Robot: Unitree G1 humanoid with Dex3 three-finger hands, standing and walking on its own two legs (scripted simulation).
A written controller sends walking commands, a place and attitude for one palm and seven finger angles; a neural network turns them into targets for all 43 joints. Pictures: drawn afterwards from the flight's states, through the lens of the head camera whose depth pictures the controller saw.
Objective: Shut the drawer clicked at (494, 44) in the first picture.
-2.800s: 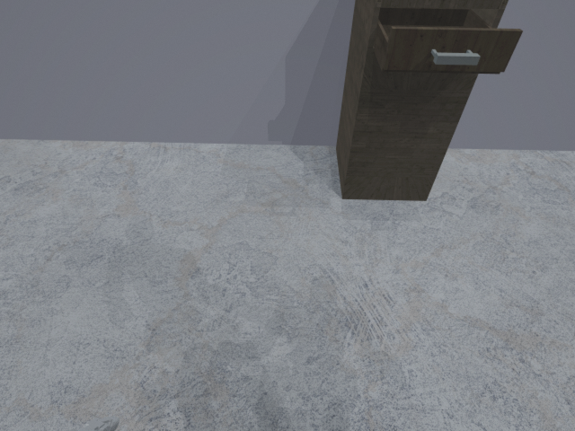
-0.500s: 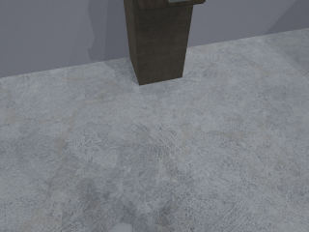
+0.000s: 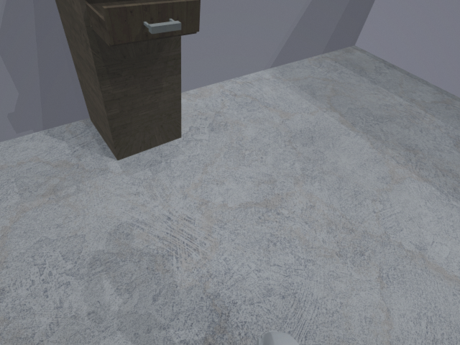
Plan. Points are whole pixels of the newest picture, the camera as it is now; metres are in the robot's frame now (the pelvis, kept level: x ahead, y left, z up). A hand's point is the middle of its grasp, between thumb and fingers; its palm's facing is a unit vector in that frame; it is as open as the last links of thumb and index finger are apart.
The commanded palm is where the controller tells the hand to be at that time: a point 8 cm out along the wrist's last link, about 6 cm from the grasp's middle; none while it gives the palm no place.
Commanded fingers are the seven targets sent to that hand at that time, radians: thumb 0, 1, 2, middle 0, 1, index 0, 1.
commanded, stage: walk to a spot facing it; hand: left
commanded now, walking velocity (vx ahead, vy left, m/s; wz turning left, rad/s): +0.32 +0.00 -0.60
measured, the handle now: (162, 24) +1.17 +0.33 +0.05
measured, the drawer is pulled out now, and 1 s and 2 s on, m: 0.20 0.20 0.20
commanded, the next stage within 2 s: turn to face it in 1.68 s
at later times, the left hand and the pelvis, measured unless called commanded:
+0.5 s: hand (199, 269) +0.33 +0.07 -0.18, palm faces -0.23 -0.95 -0.20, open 7.3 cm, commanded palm none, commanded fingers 0.00 0.90 0.90 -0.20 -0.30 -0.20 -0.30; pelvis +0.19 -0.09 -0.01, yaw -14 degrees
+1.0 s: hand (199, 221) +0.46 +0.09 -0.19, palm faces -0.28 -0.95 -0.12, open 7.4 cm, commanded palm none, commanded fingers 0.00 0.90 0.90 -0.20 -0.30 -0.20 -0.30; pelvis +0.42 -0.08 +0.00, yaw -22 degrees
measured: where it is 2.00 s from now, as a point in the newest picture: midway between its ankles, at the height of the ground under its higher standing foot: (274, 241)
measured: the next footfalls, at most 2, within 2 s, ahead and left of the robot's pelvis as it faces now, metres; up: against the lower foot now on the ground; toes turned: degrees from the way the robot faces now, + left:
right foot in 0.30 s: +0.23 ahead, -0.17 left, +0.00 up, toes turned -18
left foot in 0.78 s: +0.49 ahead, -0.02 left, +0.00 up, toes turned -7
